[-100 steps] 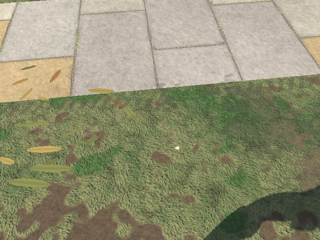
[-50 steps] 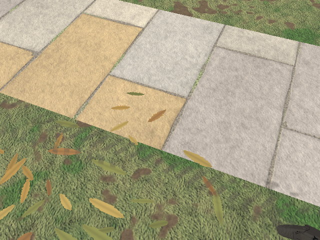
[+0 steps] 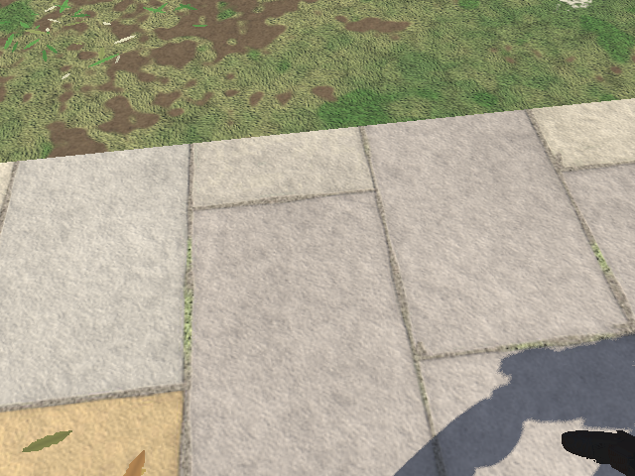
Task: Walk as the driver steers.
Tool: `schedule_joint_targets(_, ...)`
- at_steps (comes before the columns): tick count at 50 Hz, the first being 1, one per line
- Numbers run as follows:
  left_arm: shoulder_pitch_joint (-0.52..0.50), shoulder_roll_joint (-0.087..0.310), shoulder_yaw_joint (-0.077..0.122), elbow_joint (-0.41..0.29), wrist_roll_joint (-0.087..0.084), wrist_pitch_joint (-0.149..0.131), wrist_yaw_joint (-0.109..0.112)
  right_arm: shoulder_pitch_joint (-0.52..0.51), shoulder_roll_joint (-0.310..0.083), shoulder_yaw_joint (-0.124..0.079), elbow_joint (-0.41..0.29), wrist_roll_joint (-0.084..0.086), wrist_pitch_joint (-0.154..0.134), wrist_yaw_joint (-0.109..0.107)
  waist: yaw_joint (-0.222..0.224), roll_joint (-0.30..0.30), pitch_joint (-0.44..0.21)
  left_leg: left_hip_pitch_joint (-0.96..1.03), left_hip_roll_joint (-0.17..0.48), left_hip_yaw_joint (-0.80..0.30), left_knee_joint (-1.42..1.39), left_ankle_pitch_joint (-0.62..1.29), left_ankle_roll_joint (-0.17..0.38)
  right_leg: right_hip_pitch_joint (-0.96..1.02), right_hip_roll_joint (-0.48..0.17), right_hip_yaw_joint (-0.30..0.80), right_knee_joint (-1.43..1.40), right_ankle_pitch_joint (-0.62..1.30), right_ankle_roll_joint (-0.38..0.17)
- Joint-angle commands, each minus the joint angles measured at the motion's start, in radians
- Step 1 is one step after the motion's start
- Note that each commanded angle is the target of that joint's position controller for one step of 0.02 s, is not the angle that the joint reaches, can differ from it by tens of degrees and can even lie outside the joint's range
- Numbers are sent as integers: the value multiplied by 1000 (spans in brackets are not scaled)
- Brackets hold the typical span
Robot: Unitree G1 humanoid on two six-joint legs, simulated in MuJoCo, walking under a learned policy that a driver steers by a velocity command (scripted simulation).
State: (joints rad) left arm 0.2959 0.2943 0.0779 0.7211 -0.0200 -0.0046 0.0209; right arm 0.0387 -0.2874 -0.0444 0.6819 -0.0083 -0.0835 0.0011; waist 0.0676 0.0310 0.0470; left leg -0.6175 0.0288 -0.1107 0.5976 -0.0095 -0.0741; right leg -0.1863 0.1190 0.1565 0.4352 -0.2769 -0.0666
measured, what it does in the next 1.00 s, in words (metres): walks ahead: left foot, then right foot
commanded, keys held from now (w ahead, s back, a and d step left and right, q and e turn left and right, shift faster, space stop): e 0.20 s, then no key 0.80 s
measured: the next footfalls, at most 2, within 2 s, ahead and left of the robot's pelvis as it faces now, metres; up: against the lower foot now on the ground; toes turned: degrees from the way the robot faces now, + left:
left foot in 0.08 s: +0.23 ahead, +0.12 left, +0.00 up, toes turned -11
right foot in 0.48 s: +0.12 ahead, -0.11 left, +0.00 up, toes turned -12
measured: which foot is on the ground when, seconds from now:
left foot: up 0.00-0.06, down 0.08-1.00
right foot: down 0.00-0.08, up 0.10-0.46, down 0.48-1.00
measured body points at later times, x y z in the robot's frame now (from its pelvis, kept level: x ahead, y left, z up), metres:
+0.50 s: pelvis +0.10 +0.02 -0.01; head +0.12 +0.00 +0.44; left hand +0.30 +0.24 -0.10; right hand +0.17 -0.28 -0.13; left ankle +0.19 +0.13 -0.74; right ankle +0.08 -0.10 -0.74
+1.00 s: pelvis +0.13 -0.01 +0.00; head +0.14 -0.01 +0.45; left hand +0.30 +0.21 -0.12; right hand +0.16 -0.29 -0.14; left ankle +0.19 +0.13 -0.74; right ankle +0.08 -0.10 -0.74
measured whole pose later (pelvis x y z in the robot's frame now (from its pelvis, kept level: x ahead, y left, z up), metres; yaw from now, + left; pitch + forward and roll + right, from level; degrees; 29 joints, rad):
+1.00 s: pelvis +0.13 -0.01 +0.00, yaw -13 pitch -1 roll +0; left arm 0.21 0.23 0.03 0.79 0.01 0.01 0.01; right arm 0.16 -0.26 -0.03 0.96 -0.01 0.00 -0.02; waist -0.02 0.00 0.03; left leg -0.23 0.05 0.02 0.47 -0.22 -0.04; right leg -0.16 0.03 0.02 0.49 -0.31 -0.03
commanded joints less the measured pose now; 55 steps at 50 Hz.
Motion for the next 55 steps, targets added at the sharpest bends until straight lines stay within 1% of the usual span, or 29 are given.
schedule_joint_targets(1, -21, 144, 41, -65, -1, 5, 17, 16, -116, -39, -58, 3, -11, 7, -49, -153, -128, 213, -61, 19, -85, 13, 21, -15, -202, 204, 34, 417, -90)
schedule_joint_targets(2, -50, 136, 39, -77, 0, 6, 20, 53, -125, -46, -50, 0, -16, 7, -75, -161, -132, 249, -52, 17, -122, 25, 40, -5, -196, 227, 86, 395, -73)
schedule_joint_targets(3, -71, 114, 33, -91, 0, 6, 19, 101, -134, -51, -39, -10, -23, 4, -105, -147, -151, 337, -26, 28, -190, 121, 66, -18, -153, 215, 171, 351, -40)
schedule_joint_targets(4, -52, 55, 14, -113, 16, 1, 17, 163, -185, -60, -43, -30, -26, -6, -113, -32, -255, 544, 140, -100, -164, 380, 129, -104, -80, 144, 393, 138, 7)
schedule_joint_targets(5, 167, 3, 0, -93, 21, -3, 13, 170, -205, -56, -57, -53, -11, -10, -19, 231, -363, 801, 396, -392, -124, 698, 306, -329, 50, 63, 658, -499, 67)
schedule_joint_targets(6, 228, 114, 14, -79, 2, 1, 6, 173, -190, -63, -47, -15, 9, -7, -16, 262, -417, 795, 466, -571, -175, 385, 377, -417, -32, 38, 810, -446, 95)
schedule_joint_targets(7, 121, 180, 36, -72, -9, 19, 11, 131, -120, -45, -74, -9, 21, -13, -58, 142, -310, 711, 381, -446, -206, 177, 337, -461, -75, 11, 875, -350, 125)
schedule_joint_targets(8, 37, 191, 42, -86, -8, 40, 20, 96, -88, -33, -77, -13, 37, -17, -70, 75, -239, 614, 319, -322, -226, 45, 294, -473, -98, -24, 874, -275, 139)
schedule_joint_targets(9, 3, 185, 46, -94, -4, 60, 25, 59, -76, -25, -81, -14, 49, -20, -66, 64, -177, 514, 275, -241, -255, -18, 281, -456, -120, -37, 867, -238, 149)
schedule_joint_targets(11, 1, 124, 33, -110, -2, 74, 24, 32, -101, -31, -69, -25, 58, -27, -48, 111, -112, 359, 201, -107, -313, -39, 271, -362, -129, -85, 789, -181, 150)
schedule_joint_targets(13, 5, 78, 20, -111, 6, 67, 25, 43, -98, -32, -52, -24, 58, -27, -49, 115, -132, 367, 193, -52, -317, 37, 295, -315, -123, -109, 682, -182, 148)
schedule_joint_targets(15, -16, 60, 8, -116, 16, 59, 21, 42, -106, -35, -40, -14, 60, -25, -56, 106, -166, 396, 218, -35, -306, 97, 319, -267, -140, -110, 564, -172, 139)
schedule_joint_targets(19, -51, 71, 1, -117, 18, 55, 3, 46, -135, -42, -17, 4, 74, -16, -76, 122, -173, 395, 236, -29, -308, 1, 326, -155, -141, -139, 346, -102, 111)
schedule_joint_targets(21, -31, 68, 1, -102, 21, 54, -7, 42, -135, -38, -2, 16, 81, -11, -54, 113, -155, 368, 222, -19, -282, -84, 301, -69, -124, -167, 178, -14, 83)
schedule_joint_targets(22, -9, 64, 1, -88, 25, 52, -12, 44, -124, -32, 9, 23, 83, -9, -37, 106, -146, 331, 205, -3, -257, -116, 272, 5, -111, -181, 67, 53, 61)
schedule_joint_targets(23, -12, 81, 2, -92, 34, 51, -12, 90, -97, -23, 35, 27, 81, -6, -37, 78, -135, 279, 175, 19, -229, -183, 206, 78, -133, -138, -23, 114, 29)
schedule_joint_targets(24, -12, 147, 11, -108, 47, 51, -4, 116, -45, -5, 32, 3, 75, 3, -70, -90, -151, 203, 95, 105, -71, -302, 115, 142, -302, 74, -90, 214, -29)
schedule_joint_targets(25, -94, 161, 7, -116, 54, 50, -5, 119, -14, 2, 17, -12, 69, 1, -114, -276, -108, 218, 4, 167, -55, -415, 54, -38, -413, 191, -135, 123, -140)
schedule_joint_targets(26, -159, 103, -8, -138, 58, 36, -9, 73, -70, -9, 26, -18, 71, -5, -86, -223, -70, 300, 15, 127, -13, -372, 38, -121, -371, 156, -158, 17, -144)
schedule_joint_targets(27, -181, 72, -18, -125, 61, 22, -11, 69, -64, -10, 32, -16, 70, -3, -101, -218, -66, 323, 10, 125, -60, -290, 41, -118, -318, 103, -143, -33, -97)
schedule_joint_targets(28, -177, 76, -17, -115, 56, 12, -13, 75, -58, -8, 51, -20, 71, -6, -99, -202, -66, 349, 9, 127, -104, -212, 37, -101, -274, 57, -120, -41, -55)
schedule_joint_targets(29, -165, 74, -18, -104, 49, 3, -14, 82, -74, -10, 59, -26, 73, -7, -92, -202, -63, 371, 20, 112, -133, -148, 32, -93, -260, 43, -108, -15, -33)
schedule_joint_targets(31, -130, 55, -26, -85, 47, 0, -14, 107, -84, -8, 76, -17, 72, -1, -94, -158, -63, 419, 38, 97, -162, -106, 37, -104, -235, 23, -96, -16, -7)
schedule_joint_targets(32, -112, 48, -29, -82, 47, 3, -15, 109, -98, -12, 91, -11, 70, 1, -82, -103, -47, 410, 37, 100, -162, -131, 46, -105, -220, 10, -94, -35, 2)
schedule_joint_targets(33, -107, 54, -30, -76, 48, 3, -16, 101, -88, -10, 98, -9, 69, 2, -82, -80, -36, 404, 36, 100, -168, -134, 52, -96, -211, 3, -80, -27, 7)
schedule_joint_targets(35, -108, 65, -25, -68, 43, 3, -12, 101, -81, -9, 118, -12, 65, 0, -81, -54, -33, 401, 37, 94, -175, -113, 50, -79, -202, -11, -62, 26, 4)
schedule_joint_targets(37, -108, 60, -25, -63, 41, 5, -9, 111, -77, -7, 139, -9, 61, -3, -82, -38, -48, 413, 41, 94, -176, -85, 47, -60, -193, -23, -48, 96, 4)
schedule_joint_targets(44, -98, 43, -21, -20, 34, 6, -7, 114, -84, -7, 204, -1, 65, -19, -84, -29, -77, 447, 46, 94, -162, -34, 51, -21, -174, -54, -28, 227, 9)
schedule_joint_targets(55, -68, 47, -17, 84, 30, 1, 1, 103, -82, -9, 297, 4, 82, -37, -88, -42, -57, 474, 40, 100, -165, -29, 58, -20, -160, -77, -44, 254, 22)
